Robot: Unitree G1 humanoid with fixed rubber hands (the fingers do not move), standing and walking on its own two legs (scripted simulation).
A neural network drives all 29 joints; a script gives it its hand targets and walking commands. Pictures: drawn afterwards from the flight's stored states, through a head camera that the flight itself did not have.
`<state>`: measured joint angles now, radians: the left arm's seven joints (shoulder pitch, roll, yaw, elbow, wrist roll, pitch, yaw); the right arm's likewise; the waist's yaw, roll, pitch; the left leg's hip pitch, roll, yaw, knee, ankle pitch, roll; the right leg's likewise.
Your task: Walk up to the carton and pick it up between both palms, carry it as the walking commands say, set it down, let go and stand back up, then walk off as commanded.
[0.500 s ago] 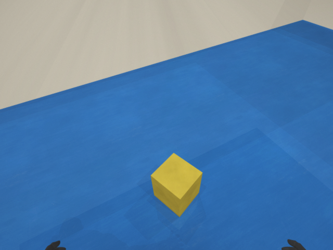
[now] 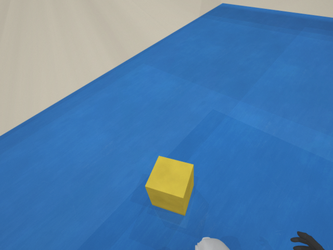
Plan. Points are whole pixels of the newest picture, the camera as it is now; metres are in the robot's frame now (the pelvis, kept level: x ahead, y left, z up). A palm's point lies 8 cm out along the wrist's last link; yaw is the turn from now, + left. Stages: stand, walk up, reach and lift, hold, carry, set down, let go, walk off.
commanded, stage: walk up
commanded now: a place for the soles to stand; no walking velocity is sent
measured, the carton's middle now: (171, 185) +0.59 +0.00 -0.62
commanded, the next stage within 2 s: none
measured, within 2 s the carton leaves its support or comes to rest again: neither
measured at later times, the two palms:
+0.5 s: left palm out of the picture +0.25 +0.53 -0.07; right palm out of the picture +0.11 -0.18 -0.12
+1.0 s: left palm (26, 192) +0.38 +0.46 -0.10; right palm out of the picture +0.09 -0.15 -0.08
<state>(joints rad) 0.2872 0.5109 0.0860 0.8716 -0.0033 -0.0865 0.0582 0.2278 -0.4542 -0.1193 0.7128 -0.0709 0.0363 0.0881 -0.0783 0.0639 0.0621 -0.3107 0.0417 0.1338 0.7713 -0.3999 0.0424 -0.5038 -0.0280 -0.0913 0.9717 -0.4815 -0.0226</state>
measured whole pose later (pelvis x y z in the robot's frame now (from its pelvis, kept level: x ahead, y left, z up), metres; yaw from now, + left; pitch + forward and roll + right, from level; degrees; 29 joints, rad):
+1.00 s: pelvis +0.15 +0.20 -0.01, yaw -24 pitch -2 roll -1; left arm 0.20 0.46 0.05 0.81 0.02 -0.02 0.00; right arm 0.22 -0.47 -0.06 0.84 -0.01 -0.07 -0.04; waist 0.00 0.00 0.09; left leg -0.41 0.11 0.07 0.92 -0.47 -0.01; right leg -0.48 0.01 0.00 0.92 -0.43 -0.04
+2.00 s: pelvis +0.16 +0.18 +0.02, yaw -28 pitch -2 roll +1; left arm 0.11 0.40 0.03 0.96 0.03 0.01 -0.02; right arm 0.08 -0.44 -0.05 1.00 -0.01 -0.03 -0.01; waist -0.01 0.00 0.08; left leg -0.23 0.07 0.10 0.61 -0.35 -0.03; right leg -0.34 0.01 0.06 0.65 -0.27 0.00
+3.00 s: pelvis +0.15 +0.19 -0.01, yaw -23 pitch +10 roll +0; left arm -0.20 0.33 0.12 0.58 0.04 0.22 -0.04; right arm -0.14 -0.29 -0.18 0.56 0.00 0.22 0.01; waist -0.05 0.02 0.15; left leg -0.63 0.04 0.01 0.89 -0.43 -0.02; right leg -0.69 -0.03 0.00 0.87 -0.35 0.02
